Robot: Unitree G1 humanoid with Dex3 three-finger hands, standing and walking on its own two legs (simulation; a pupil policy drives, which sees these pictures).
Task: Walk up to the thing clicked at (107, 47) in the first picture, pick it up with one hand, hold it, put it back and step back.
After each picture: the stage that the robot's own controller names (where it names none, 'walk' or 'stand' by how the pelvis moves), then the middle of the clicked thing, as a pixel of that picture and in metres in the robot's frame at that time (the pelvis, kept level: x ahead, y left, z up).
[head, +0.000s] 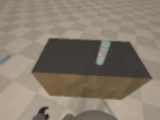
stand; (102, 53) +0.60 -0.09 +0.00
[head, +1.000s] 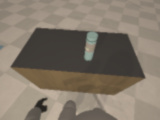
sink last; (90, 48) +0.55 +0.03 +0.04
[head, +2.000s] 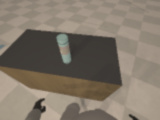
stand; (65, 50) +0.50 +0.23 +0.05
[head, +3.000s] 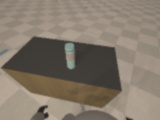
stand; (70, 57) +0.51 +0.19 +0.00
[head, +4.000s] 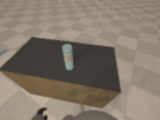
stand; (68, 58) +0.49 +0.20 +0.00
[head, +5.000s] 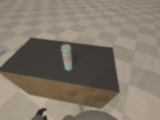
stand; (67, 58) +0.49 +0.21 +0.00
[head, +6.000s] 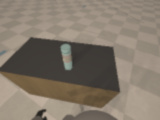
stand; (67, 58) +0.49 +0.21 +0.00
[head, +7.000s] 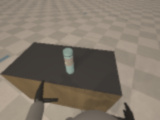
rise first; (69, 62) +0.48 +0.21 +0.01
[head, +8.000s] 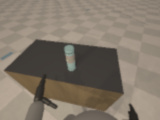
go down; (70, 59) +0.49 +0.20 +0.01
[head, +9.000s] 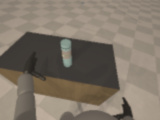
go down; (66, 54) +0.51 +0.19 +0.02
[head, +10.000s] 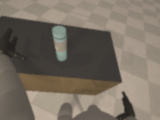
go down; (60, 46) +0.49 +0.18 +0.08
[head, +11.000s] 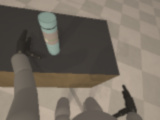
close in; (51, 38) +0.50 +0.20 +0.10
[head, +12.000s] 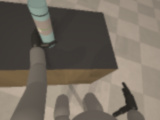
close; (45, 28) +0.55 +0.20 +0.12
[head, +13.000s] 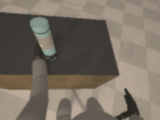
lift; (46, 43) +0.48 +0.22 +0.11
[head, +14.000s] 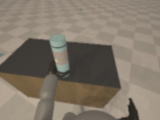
lift; (61, 58) +0.33 +0.17 +0.19
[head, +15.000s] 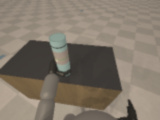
hold; (62, 58) +0.33 +0.17 +0.21
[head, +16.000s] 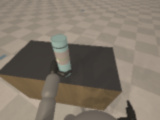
hold; (63, 58) +0.33 +0.16 +0.20
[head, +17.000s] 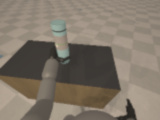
crouch; (61, 44) +0.41 +0.18 +0.23
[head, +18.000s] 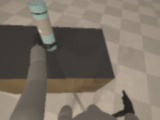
lower; (45, 30) +0.53 +0.22 +0.18
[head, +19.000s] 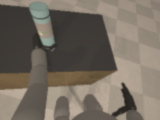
lower; (45, 31) +0.53 +0.20 +0.12
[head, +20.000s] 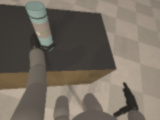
lower; (43, 31) +0.53 +0.20 +0.12
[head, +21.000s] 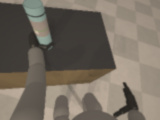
lower; (41, 29) +0.54 +0.20 +0.12
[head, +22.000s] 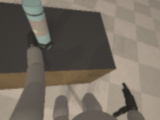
lower; (40, 29) +0.54 +0.21 +0.12
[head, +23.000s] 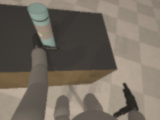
open; (45, 32) +0.53 +0.19 +0.11
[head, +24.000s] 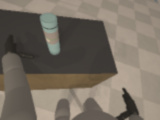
sink last; (52, 38) +0.51 +0.19 +0.10
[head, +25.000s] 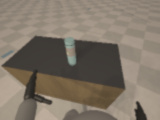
stand; (71, 52) +0.53 +0.20 +0.07
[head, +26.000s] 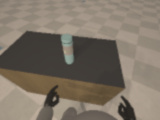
stand; (68, 50) +0.51 +0.19 +0.07
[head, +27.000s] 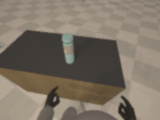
stand; (68, 50) +0.51 +0.19 +0.07
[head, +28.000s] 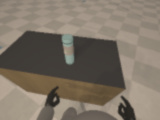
stand; (68, 50) +0.50 +0.19 +0.07
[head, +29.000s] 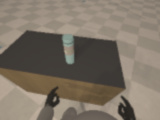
stand; (69, 50) +0.51 +0.19 +0.07
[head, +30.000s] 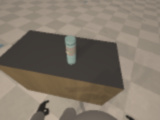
stand; (71, 51) +0.51 +0.18 +0.05
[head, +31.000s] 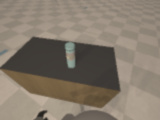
walk; (70, 56) +0.52 +0.19 +0.00
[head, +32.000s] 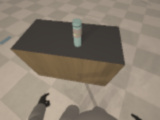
walk; (77, 34) +0.70 +0.16 +0.03
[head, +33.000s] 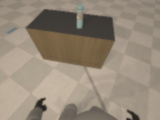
walk; (79, 17) +1.05 +0.20 +0.02
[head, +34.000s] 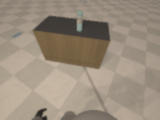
stand; (79, 21) +1.17 +0.22 +0.01
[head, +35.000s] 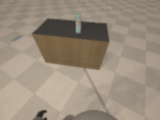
stand; (78, 23) +1.16 +0.21 +0.00
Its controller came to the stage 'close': yes
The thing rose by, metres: 0.21
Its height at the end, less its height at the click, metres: +0.00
